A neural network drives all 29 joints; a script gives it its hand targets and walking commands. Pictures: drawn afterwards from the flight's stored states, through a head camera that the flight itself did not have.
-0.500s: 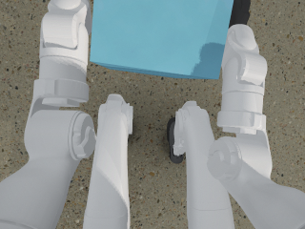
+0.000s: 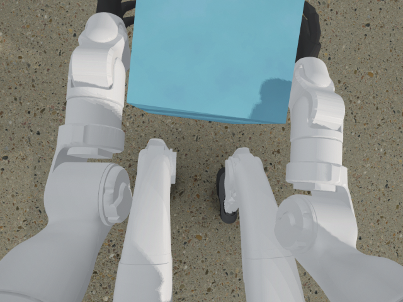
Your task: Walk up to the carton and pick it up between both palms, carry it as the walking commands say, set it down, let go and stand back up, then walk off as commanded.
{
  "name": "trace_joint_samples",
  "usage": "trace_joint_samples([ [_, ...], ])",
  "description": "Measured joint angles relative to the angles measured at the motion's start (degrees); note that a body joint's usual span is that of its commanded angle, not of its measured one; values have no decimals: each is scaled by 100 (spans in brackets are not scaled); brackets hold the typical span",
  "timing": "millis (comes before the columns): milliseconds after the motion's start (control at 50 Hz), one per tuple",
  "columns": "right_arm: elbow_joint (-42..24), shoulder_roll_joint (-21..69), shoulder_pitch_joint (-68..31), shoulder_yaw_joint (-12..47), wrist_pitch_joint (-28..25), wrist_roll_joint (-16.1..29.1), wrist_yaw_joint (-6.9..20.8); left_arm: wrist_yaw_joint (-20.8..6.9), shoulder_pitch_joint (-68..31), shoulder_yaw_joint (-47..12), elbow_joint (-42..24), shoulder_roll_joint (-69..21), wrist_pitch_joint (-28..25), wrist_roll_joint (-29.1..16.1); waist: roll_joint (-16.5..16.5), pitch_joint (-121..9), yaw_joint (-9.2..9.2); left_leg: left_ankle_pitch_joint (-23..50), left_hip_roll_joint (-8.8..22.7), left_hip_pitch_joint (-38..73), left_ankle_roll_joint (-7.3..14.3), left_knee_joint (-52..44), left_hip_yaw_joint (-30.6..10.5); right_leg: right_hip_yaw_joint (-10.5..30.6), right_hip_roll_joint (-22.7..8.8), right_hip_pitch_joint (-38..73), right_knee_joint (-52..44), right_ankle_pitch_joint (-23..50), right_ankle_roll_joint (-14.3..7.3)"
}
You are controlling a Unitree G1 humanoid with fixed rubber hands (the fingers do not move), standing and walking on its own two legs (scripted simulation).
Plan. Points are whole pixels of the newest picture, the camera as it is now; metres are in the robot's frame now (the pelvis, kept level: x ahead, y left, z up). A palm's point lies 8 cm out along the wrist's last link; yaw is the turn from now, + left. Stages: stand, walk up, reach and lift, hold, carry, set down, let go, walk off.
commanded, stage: reach and lift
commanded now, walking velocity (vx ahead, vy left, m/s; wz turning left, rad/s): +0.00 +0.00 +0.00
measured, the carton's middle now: (204, 60) +0.49 +0.02 -0.11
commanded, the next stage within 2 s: none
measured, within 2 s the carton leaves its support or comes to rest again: neither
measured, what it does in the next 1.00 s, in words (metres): rises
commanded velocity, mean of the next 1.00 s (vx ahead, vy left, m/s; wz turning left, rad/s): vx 0.00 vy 0.00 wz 0.00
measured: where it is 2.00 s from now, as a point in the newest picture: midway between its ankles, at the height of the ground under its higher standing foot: (194, 197)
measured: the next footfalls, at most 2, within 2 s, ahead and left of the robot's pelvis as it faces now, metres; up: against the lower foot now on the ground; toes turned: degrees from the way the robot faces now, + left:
none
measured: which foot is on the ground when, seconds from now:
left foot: down 0.00-1.00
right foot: down 0.00-1.00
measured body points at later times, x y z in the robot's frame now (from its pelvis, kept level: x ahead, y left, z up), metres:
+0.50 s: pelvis +0.00 +0.00 +0.06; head +0.25 +0.04 +0.42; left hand +0.52 +0.15 +0.03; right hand +0.48 -0.15 +0.02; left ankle +0.18 +0.12 -0.53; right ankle +0.13 -0.13 -0.53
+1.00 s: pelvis +0.03 +0.00 +0.12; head +0.21 +0.03 +0.53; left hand +0.49 +0.14 +0.11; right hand +0.45 -0.15 +0.10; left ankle +0.18 +0.12 -0.53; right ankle +0.13 -0.13 -0.53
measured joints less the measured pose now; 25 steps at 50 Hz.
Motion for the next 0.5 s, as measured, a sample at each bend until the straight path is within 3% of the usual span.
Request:
trace_joint_samples([
  [500, -34, -24, 421, 118, 36, 0, 99, 39, 412, 0, -109, -226, 21, 134, 6, -12, -94, 383, 0, 1425, -3, -1359, -31, 51, -5, 1377, -1391, 469, -34],
])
